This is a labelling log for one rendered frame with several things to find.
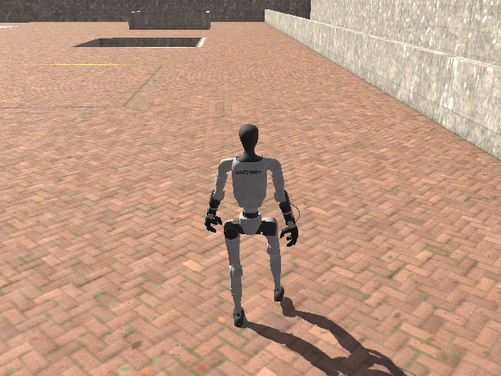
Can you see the robot left hand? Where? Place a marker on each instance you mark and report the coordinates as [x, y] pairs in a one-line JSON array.
[[215, 221]]

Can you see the robot left forearm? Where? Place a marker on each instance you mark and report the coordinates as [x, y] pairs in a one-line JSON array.
[[212, 207]]

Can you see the robot right forearm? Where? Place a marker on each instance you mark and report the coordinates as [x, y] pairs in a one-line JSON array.
[[287, 212]]

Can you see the robot left upper arm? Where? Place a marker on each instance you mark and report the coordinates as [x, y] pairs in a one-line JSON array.
[[221, 177]]

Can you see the robot right upper arm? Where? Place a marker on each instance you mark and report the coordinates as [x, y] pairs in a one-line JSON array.
[[275, 167]]

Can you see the robot right hand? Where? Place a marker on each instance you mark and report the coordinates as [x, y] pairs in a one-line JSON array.
[[293, 236]]

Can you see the left robot foot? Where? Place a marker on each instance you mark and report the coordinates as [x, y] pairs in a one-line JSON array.
[[238, 320]]

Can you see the robot left thigh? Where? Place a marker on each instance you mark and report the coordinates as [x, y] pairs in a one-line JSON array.
[[232, 241]]

